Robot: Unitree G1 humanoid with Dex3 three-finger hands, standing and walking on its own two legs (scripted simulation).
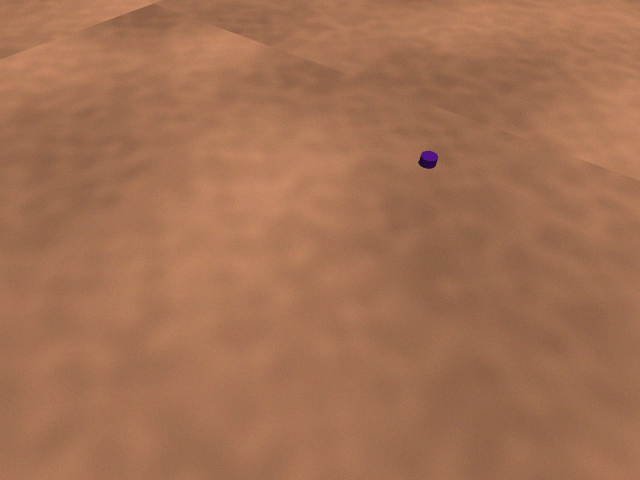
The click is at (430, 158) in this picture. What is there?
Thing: low tin
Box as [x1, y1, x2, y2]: [419, 151, 437, 168]
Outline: 422,152 419,163 427,168 433,167 435,165 437,155 431,151
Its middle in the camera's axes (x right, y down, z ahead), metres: +0.55 -0.39 +1.96
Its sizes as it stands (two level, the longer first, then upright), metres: 0.083 0.083 0.046
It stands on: the floor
